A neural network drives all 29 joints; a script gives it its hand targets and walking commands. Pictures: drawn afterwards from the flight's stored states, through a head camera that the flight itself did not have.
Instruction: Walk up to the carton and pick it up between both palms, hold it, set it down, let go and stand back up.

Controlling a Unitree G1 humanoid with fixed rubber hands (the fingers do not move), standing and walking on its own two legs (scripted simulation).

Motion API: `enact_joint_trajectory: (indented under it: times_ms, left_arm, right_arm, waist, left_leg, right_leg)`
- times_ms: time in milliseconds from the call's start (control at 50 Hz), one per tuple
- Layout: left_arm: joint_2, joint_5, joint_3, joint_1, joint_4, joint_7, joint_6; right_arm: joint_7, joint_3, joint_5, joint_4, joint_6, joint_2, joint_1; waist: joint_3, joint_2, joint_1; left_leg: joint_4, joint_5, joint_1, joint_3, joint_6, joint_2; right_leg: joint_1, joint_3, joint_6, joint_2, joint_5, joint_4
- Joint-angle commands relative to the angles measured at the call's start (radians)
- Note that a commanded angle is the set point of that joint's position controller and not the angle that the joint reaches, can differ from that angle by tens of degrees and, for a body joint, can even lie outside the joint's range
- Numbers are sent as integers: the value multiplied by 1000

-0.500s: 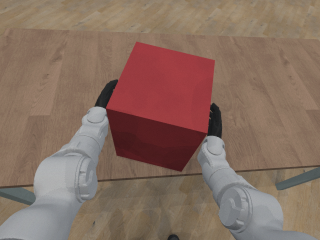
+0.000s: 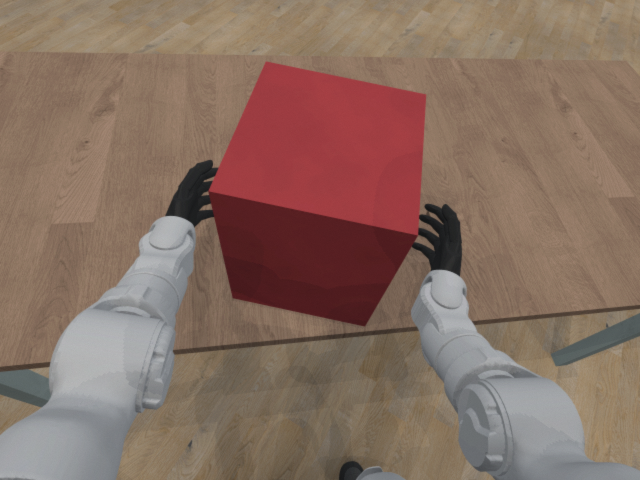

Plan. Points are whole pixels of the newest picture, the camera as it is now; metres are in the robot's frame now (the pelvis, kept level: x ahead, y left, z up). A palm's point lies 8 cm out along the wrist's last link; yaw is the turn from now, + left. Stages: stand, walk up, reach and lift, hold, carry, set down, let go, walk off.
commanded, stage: set down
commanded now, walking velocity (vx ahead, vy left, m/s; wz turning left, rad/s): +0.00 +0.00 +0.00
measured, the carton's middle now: (320, 206) +0.46 -0.04 +0.04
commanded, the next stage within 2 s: none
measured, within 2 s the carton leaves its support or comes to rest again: neither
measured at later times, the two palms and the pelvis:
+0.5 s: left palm (172, 261) +0.40 +0.15 +0.02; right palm (440, 301) +0.31 -0.17 +0.02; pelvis -0.02 +0.00 +0.00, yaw +1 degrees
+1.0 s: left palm (117, 320) +0.33 +0.21 +0.02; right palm (447, 348) +0.26 -0.16 +0.02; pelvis +0.00 -0.01 +0.02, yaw +1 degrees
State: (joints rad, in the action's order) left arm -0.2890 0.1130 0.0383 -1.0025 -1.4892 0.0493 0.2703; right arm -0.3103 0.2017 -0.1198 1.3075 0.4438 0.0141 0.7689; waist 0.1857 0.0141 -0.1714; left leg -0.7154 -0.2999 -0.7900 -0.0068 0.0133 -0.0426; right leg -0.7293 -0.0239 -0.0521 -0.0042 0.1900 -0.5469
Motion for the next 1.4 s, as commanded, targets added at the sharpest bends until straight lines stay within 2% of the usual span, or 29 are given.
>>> enact_joint_trajectory:
  times_ms: [0,20,120,140,200,280,320,420,480,520,540,580,660,700,840,880,940,960,980,1040,1080,1140,1160,1180,1200,1220,1260,1280,1380]
  left_arm:
    - [-90,18,-7,-395,185,17,41]
    - [-84,29,17,-402,200,24,42]
    - [-68,59,41,-384,235,17,36]
    - [-89,47,20,-364,238,16,24]
    - [-87,56,36,-408,218,18,5]
    - [-94,33,16,-354,310,15,-18]
    - [-100,21,-7,-278,335,24,-42]
    - [-92,-7,-37,-174,458,29,-90]
    - [-111,0,-54,-134,547,34,-101]
    - [-119,13,-60,-66,568,45,-122]
    - [-107,19,-42,-87,622,45,-120]
    - [-136,23,-59,-47,642,53,-125]
    - [-137,46,-50,61,752,68,-148]
    - [-161,28,-70,128,785,79,-165]
    - [-157,49,-60,284,974,101,-211]
    - [-158,25,-88,404,1043,109,-231]
    - [-174,39,-74,429,1069,119,-228]
    - [-173,42,-69,497,1178,115,-235]
    - [-207,58,-87,367,1113,111,-231]
    - [-173,63,-83,637,1266,119,-238]
    - [-198,76,-73,587,1190,133,-244]
    - [-207,95,-67,662,1345,120,-258]
    - [-242,99,-84,641,1312,124,-261]
    - [-229,109,-77,708,1357,128,-268]
    - [-224,96,-95,818,1413,129,-269]
    - [-241,115,-83,763,1361,138,-276]
    - [-228,113,-70,800,1395,141,-289]
    - [-237,124,-60,782,1432,137,-292]
    - [-262,138,-66,893,1492,135,-297]
  right_arm:
    - [-5,-54,-11,-202,44,-66,305]
    - [-5,-47,-10,-211,35,-67,305]
    - [-10,-27,9,-268,6,-84,308]
    - [-15,-28,0,-289,-1,-79,297]
    - [-27,-7,14,-248,-37,-79,339]
    - [-40,-23,5,-323,-48,-59,273]
    - [-52,-63,1,-357,-59,-26,204]
    - [-72,-70,-5,-409,-58,-22,104]
    - [-81,-88,-3,-468,-64,-3,43]
    - [-90,-127,-16,-531,-74,15,5]
    - [-92,-105,-8,-559,-76,8,35]
    - [-96,-130,3,-590,-80,28,-30]
    - [-109,-149,10,-695,-82,51,-116]
    - [-110,-173,-7,-705,-83,51,-178]
    - [-117,-182,21,-819,-87,46,-338]
    - [-121,-199,15,-856,-77,71,-446]
    - [-121,-209,27,-890,-80,79,-471]
    - [-121,-229,9,-939,-81,83,-531]
    - [-114,-194,30,-906,-98,54,-412]
    - [-115,-259,1,-1050,-80,91,-658]
    - [-117,-267,20,-1024,-97,89,-613]
    - [-115,-246,15,-1106,-113,66,-702]
    - [-115,-264,19,-1100,-129,66,-689]
    - [-114,-267,17,-1169,-129,80,-753]
    - [-118,-289,10,-1180,-123,78,-867]
    - [-116,-271,17,-1158,-140,68,-819]
    - [-112,-298,6,-1194,-150,84,-835]
    - [-111,-259,17,-1214,-158,49,-839]
    - [-101,-286,5,-1283,-209,64,-949]
  waist:
    - [670,156,15]
    - [660,145,-15]
    - [636,151,-27]
    - [645,130,1]
    - [530,134,-41]
    - [537,147,-13]
    - [502,127,19]
    - [446,170,16]
    - [413,145,31]
    - [379,123,52]
    - [383,146,26]
    - [353,113,55]
    - [362,113,42]
    - [318,127,76]
    - [209,112,72]
    - [197,120,105]
    - [103,106,97]
    - [126,110,109]
    - [93,125,110]
    - [119,99,146]
    - [60,69,131]
    - [25,105,135]
    - [0,99,157]
    - [32,83,148]
    - [10,86,172]
    - [-6,83,148]
    - [-52,114,166]
    - [-71,118,141]
    - [-107,113,173]
  left_leg:
    - [-16,486,467,4,-116,55]
    - [9,456,469,-1,-113,57]
    - [20,273,437,-26,-108,44]
    - [23,275,438,-20,-97,46]
    - [50,147,361,-34,-87,42]
    - [76,86,345,-32,-77,37]
    - [69,125,368,-12,-71,45]
    - [105,125,404,-23,-80,32]
    - [99,168,446,-11,-79,39]
    - [134,81,404,-14,-59,27]
    - [140,89,401,-22,-65,20]
    - [120,107,423,0,-62,41]
    - [129,179,479,-3,-69,33]
    - [135,172,496,0,-78,34]
    - [165,257,590,1,-90,27]
    - [173,296,622,11,-90,32]
    - [191,231,611,17,-86,27]
    - [208,281,652,12,-88,21]
    - [215,194,594,17,-85,22]
    - [218,329,675,23,-86,22]
    - [219,264,639,23,-78,21]
    - [243,298,683,15,-89,9]
    - [241,247,663,29,-78,15]
    - [243,285,681,25,-78,14]
    - [243,363,731,21,-87,10]
    - [240,329,712,21,-87,14]
    - [256,318,704,20,-86,5]
    - [258,353,726,12,-97,-7]
    - [282,285,696,15,-86,-11]
  right_leg:
    - [199,-46,32,49,-414,-11]
    - [210,-50,33,49,-392,-4]
    - [161,-64,43,51,-247,-10]
    - [180,-59,42,50,-267,-19]
    - [162,-59,46,43,-167,-16]
    - [231,-54,38,47,-167,-27]
    - [256,-40,43,39,-198,-20]
    - [337,-49,45,55,-233,-4]
    - [334,-44,47,52,-230,17]
    - [412,-35,43,53,-207,16]
    - [411,-46,47,64,-209,5]
    - [414,-24,53,42,-178,44]
    - [454,-28,53,50,-236,58]
    - [449,-24,56,46,-199,77]
    - [503,-31,57,55,-206,129]
    - [559,-20,60,50,-239,152]
    - [565,-12,58,39,-199,170]
    - [604,-18,60,44,-238,174]
    - [558,-17,63,38,-143,170]
    - [661,-2,61,38,-266,183]
    - [633,2,58,25,-208,193]
    - [633,-4,72,33,-199,204]
    - [637,7,71,17,-174,207]
    - [668,8,71,24,-213,203]
    - [706,11,65,22,-267,206]
    - [683,12,72,17,-232,215]
    - [683,13,80,13,-197,221]
    - [661,4,83,26,-183,217]
    - [720,23,86,13,-145,227]
